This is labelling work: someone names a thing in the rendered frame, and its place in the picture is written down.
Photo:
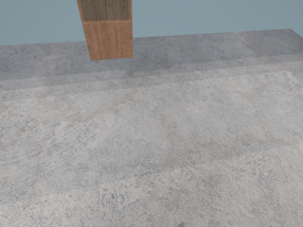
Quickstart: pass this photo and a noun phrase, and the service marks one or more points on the cupboard door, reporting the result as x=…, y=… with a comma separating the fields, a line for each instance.
x=105, y=10

